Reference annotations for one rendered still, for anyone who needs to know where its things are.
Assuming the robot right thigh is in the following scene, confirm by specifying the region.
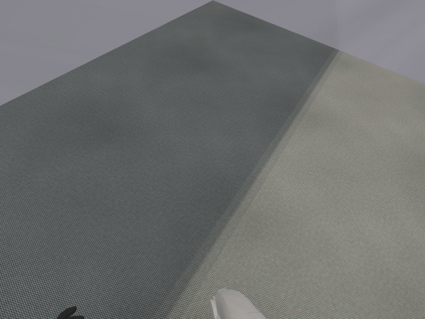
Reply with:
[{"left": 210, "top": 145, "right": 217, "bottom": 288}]
[{"left": 210, "top": 290, "right": 267, "bottom": 319}]

